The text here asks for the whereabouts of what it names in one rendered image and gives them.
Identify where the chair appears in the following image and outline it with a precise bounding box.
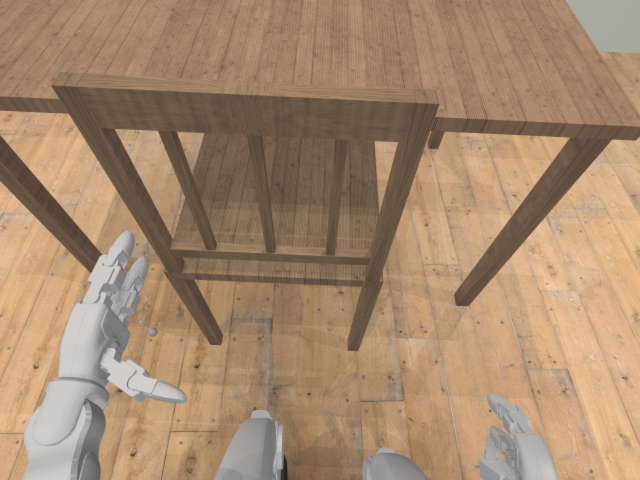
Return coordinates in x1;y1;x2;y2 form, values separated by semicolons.
51;72;440;351

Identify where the right robot thigh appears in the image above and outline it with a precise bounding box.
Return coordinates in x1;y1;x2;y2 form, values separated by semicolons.
362;453;429;480

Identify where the robot thigh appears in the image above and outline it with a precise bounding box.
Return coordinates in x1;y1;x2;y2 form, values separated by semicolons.
362;453;429;480
214;418;284;480

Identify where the table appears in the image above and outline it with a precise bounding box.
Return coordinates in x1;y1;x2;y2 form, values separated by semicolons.
0;0;640;306

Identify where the left robot thigh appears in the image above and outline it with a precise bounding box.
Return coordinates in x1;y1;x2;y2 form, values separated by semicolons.
214;418;284;480

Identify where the left robot hand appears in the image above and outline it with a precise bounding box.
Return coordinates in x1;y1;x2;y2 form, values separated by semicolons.
58;230;187;403

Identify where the right robot hand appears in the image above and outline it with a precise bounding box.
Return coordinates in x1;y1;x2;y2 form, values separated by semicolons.
479;393;559;480

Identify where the robot left forearm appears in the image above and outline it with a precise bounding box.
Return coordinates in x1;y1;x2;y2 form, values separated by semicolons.
23;377;110;480

